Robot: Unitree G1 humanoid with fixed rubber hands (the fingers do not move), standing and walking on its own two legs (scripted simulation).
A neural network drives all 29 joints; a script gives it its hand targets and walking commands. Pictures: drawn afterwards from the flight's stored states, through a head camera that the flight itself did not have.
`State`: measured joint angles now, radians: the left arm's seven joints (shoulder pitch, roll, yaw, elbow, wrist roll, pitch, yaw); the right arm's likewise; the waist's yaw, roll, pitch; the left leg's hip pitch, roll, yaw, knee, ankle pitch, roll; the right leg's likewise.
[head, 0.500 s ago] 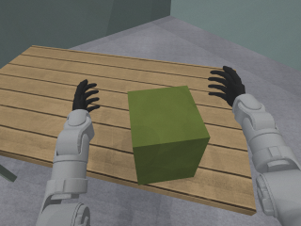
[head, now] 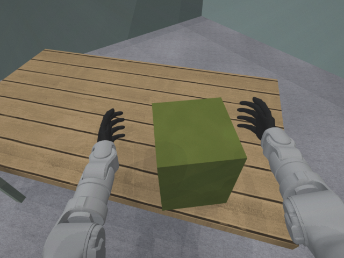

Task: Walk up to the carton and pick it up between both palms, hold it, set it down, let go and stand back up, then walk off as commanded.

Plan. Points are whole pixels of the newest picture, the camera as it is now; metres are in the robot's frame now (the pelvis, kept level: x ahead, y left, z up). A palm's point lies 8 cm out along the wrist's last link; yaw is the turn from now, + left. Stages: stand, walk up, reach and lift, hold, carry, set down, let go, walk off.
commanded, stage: reach and lift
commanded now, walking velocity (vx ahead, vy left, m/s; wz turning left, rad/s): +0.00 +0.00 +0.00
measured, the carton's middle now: (190, 155) +0.40 +0.02 -0.04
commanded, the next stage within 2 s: none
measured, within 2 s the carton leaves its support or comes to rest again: neither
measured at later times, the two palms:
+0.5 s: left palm (115, 151) +0.35 +0.23 +0.02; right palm (249, 132) +0.46 -0.13 +0.04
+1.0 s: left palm (130, 150) +0.35 +0.19 +0.02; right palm (245, 132) +0.46 -0.12 +0.03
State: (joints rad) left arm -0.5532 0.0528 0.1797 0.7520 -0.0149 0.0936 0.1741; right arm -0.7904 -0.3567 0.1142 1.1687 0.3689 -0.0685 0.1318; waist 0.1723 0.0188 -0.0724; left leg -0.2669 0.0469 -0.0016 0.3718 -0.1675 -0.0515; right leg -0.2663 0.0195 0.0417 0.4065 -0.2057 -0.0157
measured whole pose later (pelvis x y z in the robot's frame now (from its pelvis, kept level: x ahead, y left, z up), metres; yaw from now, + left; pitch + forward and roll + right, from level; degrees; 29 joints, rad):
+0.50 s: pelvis +0.02 +0.01 -0.01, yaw -1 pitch +15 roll -1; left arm -0.54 0.02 0.11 0.98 -0.03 -0.25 0.20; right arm -0.85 -0.32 0.15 1.41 0.37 -0.35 0.12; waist 0.20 0.02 -0.19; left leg -0.54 0.06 0.00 0.50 -0.20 -0.05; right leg -0.48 0.03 0.04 0.41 -0.20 -0.02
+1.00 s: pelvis +0.02 +0.00 -0.01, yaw -1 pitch +16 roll -1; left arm -0.53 -0.10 0.23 0.94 0.05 -0.29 0.20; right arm -0.86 -0.23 0.05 1.41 0.23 -0.36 0.03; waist 0.20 0.03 -0.19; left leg -0.55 0.08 0.00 0.50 -0.20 -0.05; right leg -0.48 0.05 0.04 0.41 -0.20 -0.02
